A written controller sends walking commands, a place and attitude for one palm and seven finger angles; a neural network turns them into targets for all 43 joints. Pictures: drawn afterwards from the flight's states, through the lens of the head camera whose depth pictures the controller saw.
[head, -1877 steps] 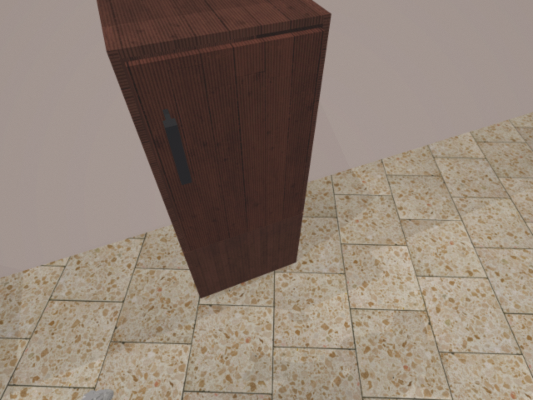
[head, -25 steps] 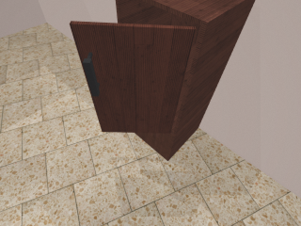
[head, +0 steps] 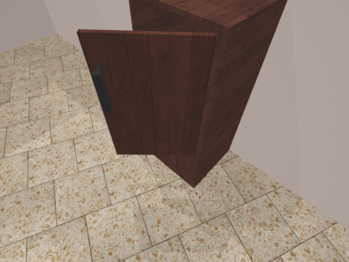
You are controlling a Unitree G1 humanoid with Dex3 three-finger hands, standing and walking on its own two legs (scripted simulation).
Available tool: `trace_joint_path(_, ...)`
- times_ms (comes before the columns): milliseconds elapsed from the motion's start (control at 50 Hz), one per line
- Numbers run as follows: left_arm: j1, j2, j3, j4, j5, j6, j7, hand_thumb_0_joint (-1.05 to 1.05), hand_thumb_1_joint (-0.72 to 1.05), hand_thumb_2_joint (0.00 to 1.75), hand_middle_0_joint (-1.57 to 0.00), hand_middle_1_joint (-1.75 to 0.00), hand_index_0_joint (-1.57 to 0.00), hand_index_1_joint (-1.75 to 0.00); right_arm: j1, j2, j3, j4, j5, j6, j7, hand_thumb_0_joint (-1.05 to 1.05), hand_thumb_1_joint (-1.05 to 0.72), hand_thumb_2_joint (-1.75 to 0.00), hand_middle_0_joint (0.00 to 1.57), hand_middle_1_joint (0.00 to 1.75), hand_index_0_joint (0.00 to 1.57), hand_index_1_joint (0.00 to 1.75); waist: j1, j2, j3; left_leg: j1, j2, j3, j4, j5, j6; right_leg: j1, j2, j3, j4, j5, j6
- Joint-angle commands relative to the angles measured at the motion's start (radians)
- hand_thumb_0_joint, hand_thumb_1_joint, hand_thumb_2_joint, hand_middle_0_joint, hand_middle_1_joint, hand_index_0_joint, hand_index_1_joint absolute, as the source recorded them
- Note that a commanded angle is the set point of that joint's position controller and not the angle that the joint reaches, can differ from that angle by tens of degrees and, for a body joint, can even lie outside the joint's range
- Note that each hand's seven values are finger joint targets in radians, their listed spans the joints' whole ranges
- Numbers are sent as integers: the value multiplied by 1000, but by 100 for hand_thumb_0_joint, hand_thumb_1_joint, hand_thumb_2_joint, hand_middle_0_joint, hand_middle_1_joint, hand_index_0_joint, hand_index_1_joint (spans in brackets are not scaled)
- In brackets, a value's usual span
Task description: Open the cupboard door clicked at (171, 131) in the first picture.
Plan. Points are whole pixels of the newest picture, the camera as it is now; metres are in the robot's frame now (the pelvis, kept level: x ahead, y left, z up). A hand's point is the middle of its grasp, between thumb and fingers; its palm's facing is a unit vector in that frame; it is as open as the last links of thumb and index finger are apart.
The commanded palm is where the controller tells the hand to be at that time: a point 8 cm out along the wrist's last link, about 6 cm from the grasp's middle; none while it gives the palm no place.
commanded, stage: look again from close up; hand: left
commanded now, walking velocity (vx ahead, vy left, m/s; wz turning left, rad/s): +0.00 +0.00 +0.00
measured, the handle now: (104, 88) +0.60 +0.25 +0.03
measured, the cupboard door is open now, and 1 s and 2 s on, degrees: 43 43 43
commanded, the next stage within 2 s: shuffle to correct the standing spot in 0.40 s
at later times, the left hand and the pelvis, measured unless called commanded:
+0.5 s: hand out of the picture -0.03 +0.20 -0.18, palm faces +0.03 -0.98 -0.19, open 7.4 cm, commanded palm none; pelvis -0.03 +0.02 +0.00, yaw +1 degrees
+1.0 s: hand out of the picture -0.03 +0.19 -0.19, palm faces +0.02 -0.99 -0.13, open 7.4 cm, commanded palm none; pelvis +0.02 +0.03 -0.01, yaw -2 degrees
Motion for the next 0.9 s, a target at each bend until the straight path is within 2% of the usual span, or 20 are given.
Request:
trace_joint_path(0, 81, 132, 19, -66, -3, -31, 21, 0, 90, 90, -20, -30, -20, -30, 75, -98, -15, -102, 3, -45, -9, 0, -90, -90, 20, 30, 20, 30, -2, -38, -186, 117, 41, -66, 30, 269, 34, 16, -126, 67, 62, 546, -47)
trace_joint_path(20, 85, 126, 19, -74, -3, -22, 18, 0, 90, 90, -20, -30, -20, -30, 63, -101, -17, -107, 4, -41, -11, 0, -90, -90, 20, 30, 20, 30, 5, -4, -144, 110, 51, -77, 22, 276, 38, -32, -111, 66, 50, 391, -48)
trace_joint_path(40, 83, 118, 16, -77, 2, -11, 16, 0, 90, 90, -20, -30, -20, -30, 50, -105, -16, -113, 0, -39, -11, 0, -90, -90, 20, 30, 20, 30, 10, 64, -70, 83, 60, -84, 7, 279, 42, -76, -92, 60, 38, 257, -48)
trace_joint_path(60, 90, 120, 18, -82, 3, -4, 14, 0, 90, 90, -20, -30, -20, -30, 38, -104, -17, -120, -1, -34, -10, 0, -90, -90, 20, 30, 20, 30, 16, 33, -17, 44, 61, -98, -8, 222, 45, -108, -83, 59, 24, 168, -47)
trace_joint_path(80, 93, 118, 19, -88, 4, 2, 11, 0, 90, 90, -20, -30, -20, -30, 31, -111, -20, -130, -2, -30, -9, 0, -90, -90, 20, 30, 20, 30, 16, -4, 5, 22, 58, -105, -23, 135, 46, -132, -79, 63, 16, 102, -47)
trace_joint_path(120, 79, 117, 18, -106, 6, 9, 6, 0, 90, 90, -20, -30, -20, -30, 16, -120, -26, -145, -5, -21, -4, 0, -90, -90, 20, 30, 20, 30, 10, -18, 59, -19, 45, -115, -71, -64, 43, -191, -73, 76, -1, -35, -53)
trace_joint_path(160, 84, 126, 21, -120, 8, 11, 4, 0, 90, 90, -20, -30, -20, -30, 15, -125, -29, -156, -7, -21, -1, 0, -90, -90, 20, 30, 20, 30, 11, 21, 36, -16, 48, -129, -97, -109, 46, -184, -68, 66, 13, -43, -51)
trace_joint_path(220, 91, 132, 21, -133, 8, 12, 0, 0, 90, 90, -20, -30, -20, -30, 0, -140, -34, -170, -7, -21, 2, 0, -90, -90, 20, 30, 20, 30, 17, 0, 18, -18, 52, -146, -126, -175, 48, -185, -67, 65, 14, -54, -46)
trace_joint_path(280, 92, 143, 20, -141, 8, 9, -2, 0, 90, 90, -20, -30, -20, -30, -9, -149, -34, -174, -6, -26, 4, 0, -90, -90, 20, 30, 20, 30, 20, -1, 1, -6, 51, -141, -128, -143, 49, -172, -75, 66, 5, -21, -43)
trace_joint_path(400, 104, 158, 19, -145, 9, 10, -7, 0, 90, 90, -20, -30, -20, -30, -22, -160, -33, -171, -3, -24, 7, 0, -90, -90, 20, 30, 20, 30, 23, 1, 16, -17, 52, -146, -162, -200, 47, -178, -77, 67, -21, -36, -39)
trace_joint_path(480, 115, 161, 17, -136, 8, 7, -8, 0, 90, 90, -20, -30, -20, -30, -21, -158, -32, -158, -1, -26, 8, 0, -90, -90, 20, 30, 20, 30, 24, -5, 0, 0, 52, -140, -160, -174, 46, -169, -83, 71, -34, -15, -35)
trace_joint_path(520, 134, 151, 16, -122, 10, 7, -11, 0, 90, 90, -20, -30, -20, -30, -9, -153, -27, -143, -3, -21, 11, 0, -90, -90, 20, 30, 20, 30, 24, 1, -14, 9, 46, -134, -162, -264, 43, -172, -79, 67, -39, -124, -37)
trace_joint_path(560, 150, 155, 22, -117, 14, 13, -16, 0, 90, 90, -20, -30, -20, -30, -11, -157, -31, -141, -5, -12, 14, 0, -90, -90, 20, 30, 20, 30, 31, -1, 29, -45, 40, -138, -164, -379, 48, -192, -76, 70, -49, -253, -44)
trace_joint_path(580, 158, 157, 26, -117, 14, 14, -17, 0, 90, 90, -20, -30, -20, -30, -14, -155, -31, -142, -8, -9, 16, 0, -90, -90, 20, 30, 20, 30, 35, -7, 50, -67, 32, -130, -150, -393, 47, -203, -80, 84, -57, -287, -50)
trace_joint_path(620, 166, 160, 30, -110, 12, 11, -22, 0, 90, 90, -20, -30, -20, -30, -10, -141, -30, -142, -7, -12, 17, 0, -90, -90, 20, 30, 20, 30, 35, -22, 73, -77, 15, -117, -115, -364, 49, -223, -93, 115, -68, -296, -63)
trace_joint_path(700, 171, 166, 36, -103, 7, -1, -25, 0, 90, 90, -20, -30, -20, -30, 16, -121, -26, -137, -4, -28, 18, 0, -90, -90, 20, 30, 20, 30, 27, -71, 46, -56, -9, -84, -38, -280, 48, -206, -127, 150, -82, -279, -86)
trace_joint_path(760, 171, 160, 40, -100, 9, -1, -24, 0, 90, 90, -20, -30, -20, -30, 30, -119, -28, -131, -3, -34, 18, 0, -90, -90, 20, 30, 20, 30, 21, -54, 80, -64, -9, -84, -30, -283, 53, -225, -125, 138, -59, -277, -90)
trace_joint_path(800, 180, 146, 41, -94, 9, -4, -25, 0, 90, 90, -20, -30, -20, -30, 49, -123, -29, -122, -3, -40, 17, 0, -90, -90, 20, 30, 20, 30, 20, -32, 74, -45, 12, -113, -60, -286, 65, -228, -106, 107, -18, -248, -86)
trace_joint_path(840, 185, 127, 40, -93, 11, -5, -27, 0, 90, 90, -20, -30, -20, -30, 77, -141, -35, -110, -2, -43, 14, 0, -90, -90, 20, 30, 20, 30, 15, 50, 68, -6, 58, -180, -129, -326, 89, -248, -65, 42, 64, -214, -73)
trace_joint_path(880, 170, 86, 30, -101, 15, -10, -31, 0, 90, 90, -20, -30, -20, -30, 138, -174, -42, -90, -3, -49, 7, 0, -90, -90, 20, 30, 20, 30, 1, 176, 56, 82, 165, -339, -251, -370, 159, -342, -8, -58, 258, -163, -53)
